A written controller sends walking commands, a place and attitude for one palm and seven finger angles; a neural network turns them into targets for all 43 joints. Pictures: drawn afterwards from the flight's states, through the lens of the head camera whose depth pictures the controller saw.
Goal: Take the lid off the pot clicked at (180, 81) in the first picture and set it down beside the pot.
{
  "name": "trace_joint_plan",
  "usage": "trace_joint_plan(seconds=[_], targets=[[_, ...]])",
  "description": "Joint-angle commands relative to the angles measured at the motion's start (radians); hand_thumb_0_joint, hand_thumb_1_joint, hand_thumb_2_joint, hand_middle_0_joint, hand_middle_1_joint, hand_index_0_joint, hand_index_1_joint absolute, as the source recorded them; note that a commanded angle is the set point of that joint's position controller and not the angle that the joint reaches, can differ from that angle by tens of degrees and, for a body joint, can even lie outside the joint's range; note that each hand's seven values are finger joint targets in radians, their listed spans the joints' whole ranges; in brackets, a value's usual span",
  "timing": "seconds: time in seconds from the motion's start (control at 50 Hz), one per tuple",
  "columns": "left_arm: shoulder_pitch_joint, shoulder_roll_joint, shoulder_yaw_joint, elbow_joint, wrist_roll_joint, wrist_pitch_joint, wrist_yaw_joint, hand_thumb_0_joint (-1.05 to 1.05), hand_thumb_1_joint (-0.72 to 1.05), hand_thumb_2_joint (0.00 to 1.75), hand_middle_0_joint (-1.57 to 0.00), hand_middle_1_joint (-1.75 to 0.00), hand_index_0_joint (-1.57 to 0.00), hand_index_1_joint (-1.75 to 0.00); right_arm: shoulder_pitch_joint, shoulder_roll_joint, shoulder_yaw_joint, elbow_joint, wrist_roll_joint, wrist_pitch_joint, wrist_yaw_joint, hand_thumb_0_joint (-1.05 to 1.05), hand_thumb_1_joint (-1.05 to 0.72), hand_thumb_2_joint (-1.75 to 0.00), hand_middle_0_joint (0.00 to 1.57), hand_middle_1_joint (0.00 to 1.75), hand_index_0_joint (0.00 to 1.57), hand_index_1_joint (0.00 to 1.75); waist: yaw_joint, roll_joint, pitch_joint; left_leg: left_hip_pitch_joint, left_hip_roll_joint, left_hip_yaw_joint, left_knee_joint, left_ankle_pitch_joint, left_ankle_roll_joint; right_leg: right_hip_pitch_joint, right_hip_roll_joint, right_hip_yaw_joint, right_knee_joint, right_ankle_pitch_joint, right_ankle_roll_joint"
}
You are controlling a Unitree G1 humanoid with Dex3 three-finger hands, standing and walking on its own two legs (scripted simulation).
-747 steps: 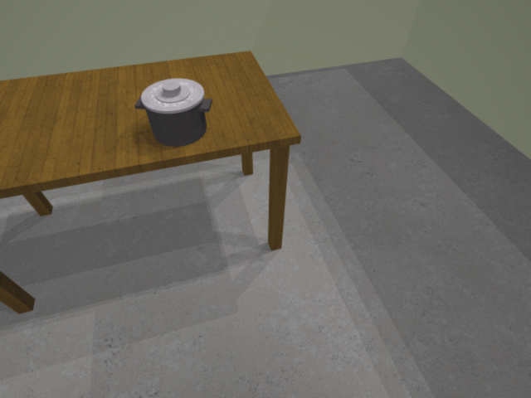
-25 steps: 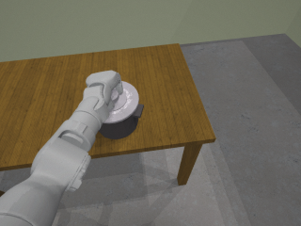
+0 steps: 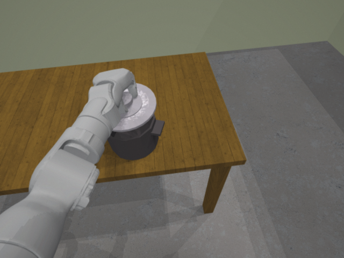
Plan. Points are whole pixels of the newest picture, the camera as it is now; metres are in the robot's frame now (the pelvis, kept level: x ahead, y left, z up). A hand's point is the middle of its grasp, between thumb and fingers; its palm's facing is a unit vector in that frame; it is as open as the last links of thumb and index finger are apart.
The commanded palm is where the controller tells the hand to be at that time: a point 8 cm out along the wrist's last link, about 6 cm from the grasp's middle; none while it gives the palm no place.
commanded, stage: lift the lid straight up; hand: left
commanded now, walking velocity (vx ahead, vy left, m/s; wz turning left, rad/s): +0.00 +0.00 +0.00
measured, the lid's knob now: (123, 100) +0.50 +0.11 +0.08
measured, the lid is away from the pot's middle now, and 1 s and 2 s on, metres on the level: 0.00 0.01 0.10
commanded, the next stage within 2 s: move the lid sideways beside the pot in 1.04 s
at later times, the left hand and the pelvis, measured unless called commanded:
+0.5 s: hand (116, 89) +0.48 +0.11 +0.14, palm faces -0.31 -0.10 -0.94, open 7.8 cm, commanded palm +0.49 +0.11 +0.22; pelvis +0.00 +0.00 +0.00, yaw +1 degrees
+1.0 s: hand (113, 76) +0.49 +0.11 +0.17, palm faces -0.30 -0.11 -0.95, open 7.8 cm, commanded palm +0.49 +0.11 +0.25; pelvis +0.00 +0.00 +0.00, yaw +1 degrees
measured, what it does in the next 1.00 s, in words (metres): stands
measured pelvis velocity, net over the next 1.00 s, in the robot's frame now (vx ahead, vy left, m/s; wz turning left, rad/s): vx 0.00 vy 0.00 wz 0.01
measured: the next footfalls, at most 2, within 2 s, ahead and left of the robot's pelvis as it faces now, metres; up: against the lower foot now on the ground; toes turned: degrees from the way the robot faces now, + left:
none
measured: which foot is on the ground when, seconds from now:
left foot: down 0.00-1.00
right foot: down 0.00-1.00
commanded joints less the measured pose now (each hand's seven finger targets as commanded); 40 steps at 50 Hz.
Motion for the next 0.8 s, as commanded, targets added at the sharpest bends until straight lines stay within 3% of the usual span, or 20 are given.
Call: trace_joint_plan(seconds=[0.0,0.04,0.08,0.14,0.16,0.18,0.2,0.24,0.26,0.28,0.34,0.36,0.42,0.48,0.5,0.54,0.6,0.64,0.7,0.78], targets=[[-0.623,0.181,0.032,-0.24,0.03,-0.009,0.047,0.0,0.68,0.94,-0.8,-1.1,-0.8,-1.07,0.003,-0.125,-0.044,-0.098,0.0,-0.032,-0.006,0.0,-0.9,-0.9,0.2,0.3,0.2,0.3,-0.016,-0.063,-0.444,0.447,-0.033,-0.074,0.038,0.285,0.04,-0.05,0.03,0.022,-0.039,0.502,0.006],[-0.617,0.195,0.046,-0.225,0.042,-0.004,0.038,0.0,0.68,0.94,-0.8,-1.1,-0.8,-1.07,0.008,-0.132,-0.046,-0.097,0.0,-0.032,-0.001,0.0,-0.9,-0.9,0.2,0.3,0.2,0.3,-0.01,-0.092,-0.456,0.448,-0.034,-0.083,0.037,0.29,0.041,-0.053,0.033,0.019,-0.04,0.51,0.004],[-0.611,0.229,0.068,-0.179,0.036,0.013,0.035,0.0,0.68,0.94,-0.8,-1.1,-0.8,-1.07,0.005,-0.14,-0.041,-0.085,0.002,-0.026,-0.004,0.0,-0.9,-0.9,0.2,0.3,0.2,0.3,-0.012,-0.131,-0.408,0.409,-0.038,-0.072,0.023,0.248,0.042,-0.046,0.033,0.019,-0.055,0.494,0.013],[-0.695,0.218,0.055,-0.266,0.04,0.002,0.029,0.0,0.68,0.94,-0.8,-1.1,-0.8,-1.07,-0.002,-0.132,-0.042,-0.096,-0.002,-0.039,-0.001,0.0,-0.9,-0.9,0.2,0.3,0.2,0.3,-0.011,-0.074,-0.481,0.467,-0.034,-0.088,0.032,0.288,0.041,-0.046,0.029,0.024,-0.04,0.506,0.003],[-0.684,0.186,0.032,-0.253,0.029,0.003,0.026,0.0,0.68,0.94,-0.8,-1.1,-0.8,-1.07,-0.003,-0.126,-0.042,-0.099,-0.002,-0.039,-0.002,0.0,-0.9,-0.9,0.2,0.3,0.2,0.3,-0.016,-0.072,-0.45,0.461,-0.036,-0.085,0.032,0.285,0.041,-0.048,0.031,0.018,-0.043,0.496,0.007],[-0.664,0.241,0.078,-0.231,0.045,0.007,0.025,0.0,0.68,0.94,-0.8,-1.1,-0.8,-1.07,0.008,-0.136,-0.044,-0.089,-0.004,-0.038,-0.001,0.0,-0.9,-0.9,0.2,0.3,0.2,0.3,-0.007,-0.097,-0.467,0.465,-0.036,-0.086,0.031,0.288,0.042,-0.041,0.034,0.018,-0.043,0.509,0.006],[-0.647,0.235,0.073,-0.215,0.038,0.012,0.022,0.0,0.68,0.94,-0.8,-1.1,-0.8,-1.07,-0.002,-0.133,-0.042,-0.094,-0.002,-0.032,-0.003,0.0,-0.9,-0.9,0.2,0.3,0.2,0.3,-0.008,-0.115,-0.436,0.443,-0.035,-0.076,0.024,0.285,0.041,-0.027,0.032,0.016,-0.046,0.512,0.01],[-0.655,0.22,0.062,-0.221,0.045,0.017,0.012,0.0,0.68,0.94,-0.8,-1.1,-0.8,-1.07,-0.004,-0.132,-0.04,-0.101,-0.004,-0.032,0.0,0.0,-0.9,-0.9,0.2,0.3,0.2,0.3,-0.003,-0.113,-0.454,0.443,-0.04,-0.081,0.025,0.297,0.042,-0.026,0.029,0.018,-0.048,0.532,0.006],[-0.654,0.219,0.063,-0.216,0.036,0.02,0.011,0.0,0.68,0.94,-0.8,-1.1,-0.8,-1.07,-0.009,-0.132,-0.041,-0.099,-0.004,-0.028,-0.001,0.0,-0.9,-0.9,0.2,0.3,0.2,0.3,-0.008,-0.119,-0.414,0.429,-0.039,-0.072,0.024,0.294,0.042,-0.019,0.029,0.013,-0.049,0.538,0.011],[-0.661,0.238,0.071,-0.218,0.045,0.023,0.006,0.0,0.68,0.94,-0.8,-1.1,-0.8,-1.07,-0.007,-0.138,-0.04,-0.099,-0.003,-0.028,0.0,0.0,-0.9,-0.9,0.2,0.3,0.2,0.3,-0.005,-0.131,-0.436,0.437,-0.043,-0.077,0.021,0.289,0.041,-0.018,0.031,0.018,-0.053,0.54,0.012],[-0.663,0.197,0.038,-0.206,0.047,0.027,-0.013,0.0,0.68,0.94,-0.8,-1.1,-0.8,-1.07,-0.01,-0.132,-0.038,-0.104,-0.002,-0.028,0.0,0.0,-0.9,-0.9,0.2,0.3,0.2,0.3,-0.01,-0.117,-0.427,0.446,-0.042,-0.082,0.02,0.291,0.042,-0.039,0.03,0.014,-0.057,0.518,0.007],[-0.683,0.224,0.059,-0.222,0.036,0.027,-0.012,0.0,0.68,0.94,-0.8,-1.1,-0.8,-1.07,-0.014,-0.134,-0.038,-0.101,-0.001,-0.023,0.0,0.0,-0.9,-0.9,0.2,0.3,0.2,0.3,-0.01,-0.115,-0.399,0.437,-0.038,-0.077,0.013,0.277,0.041,-0.025,0.029,0.011,-0.057,0.508,0.011],[-0.719,0.179,0.012,-0.217,0.041,0.03,-0.025,0.0,0.68,0.94,-0.8,-1.1,-0.8,-1.07,-0.008,-0.135,-0.036,-0.097,0.003,-0.031,0.001,0.0,-0.9,-0.9,0.2,0.3,0.2,0.3,-0.018,-0.109,-0.413,0.463,-0.039,-0.093,0.009,0.252,0.039,-0.066,0.035,0.008,-0.062,0.457,0.008],[-0.752,0.241,0.061,-0.235,0.038,0.021,-0.027,0.0,0.68,0.94,-0.8,-1.1,-0.8,-1.07,-0.001,-0.141,-0.035,-0.097,-0.001,-0.041,-0.001,0.0,-0.9,-0.9,0.2,0.3,0.2,0.3,-0.012,-0.111,-0.44,0.471,-0.042,-0.096,0.008,0.259,0.042,-0.041,0.034,0.017,-0.06,0.477,0.007],[-0.765,0.207,0.035,-0.244,0.028,0.021,-0.027,0.0,0.68,0.94,-0.8,-1.1,-0.8,-1.07,-0.007,-0.132,-0.035,-0.098,-0.001,-0.043,-0.003,0.0,-0.9,-0.9,0.2,0.3,0.2,0.3,-0.017,-0.098,-0.429,0.474,-0.041,-0.09,0.007,0.266,0.042,-0.038,0.031,0.012,-0.058,0.478,0.008],[-0.768,0.226,0.053,-0.262,0.046,0.019,-0.028,0.0,0.68,0.94,-0.8,-1.1,-0.8,-1.07,0.002,-0.132,-0.035,-0.104,-0.007,-0.052,0.0,0.0,-0.9,-0.9,0.2,0.3,0.2,0.3,-0.005,-0.099,-0.476,0.487,-0.041,-0.099,0.016,0.289,0.044,-0.034,0.029,0.022,-0.054,0.506,0.001],[-0.737,0.202,0.035,-0.189,0.042,0.043,-0.029,0.0,0.68,0.94,-0.8,-1.1,-0.8,-1.07,-0.004,-0.135,-0.035,-0.088,0.0,-0.042,0.001,0.0,-0.9,-0.9,0.2,0.3,0.2,0.3,-0.012,-0.128,-0.403,0.453,-0.04,-0.09,0.001,0.264,0.039,-0.037,0.033,0.005,-0.061,0.472,0.007],[-0.744,0.205,0.039,-0.185,0.049,0.048,-0.042,0.0,0.68,0.94,-0.8,-1.1,-0.8,-1.07,0.0,-0.137,-0.034,-0.095,-0.003,-0.047,0.005,0.0,-0.9,-0.9,0.2,0.3,0.2,0.3,-0.006,-0.116,-0.431,0.458,-0.043,-0.096,0.003,0.267,0.041,-0.04,0.03,0.014,-0.067,0.479,0.003],[-0.788,0.219,0.039,-0.179,0.037,0.058,-0.049,0.0,0.68,0.94,-0.8,-1.1,-0.8,-1.07,-0.002,-0.142,-0.031,-0.086,-0.002,-0.045,0.0,0.0,-0.9,-0.9,0.2,0.3,0.2,0.3,-0.016,-0.122,-0.396,0.438,-0.043,-0.091,-0.009,0.233,0.041,-0.031,0.029,0.011,-0.072,0.456,0.01],[-0.851,0.246,0.045,-0.261,0.056,0.035,-0.065,0.0,0.68,0.94,-0.8,-1.1,-0.8,-1.07,-0.001,-0.138,-0.032,-0.107,-0.007,-0.064,0.003,0.0,-0.9,-0.9,0.2,0.3,0.2,0.3,-0.008,-0.071,-0.477,0.484,-0.046,-0.106,0.007,0.27,0.043,-0.025,0.026,0.031,-0.061,0.497,0.001]])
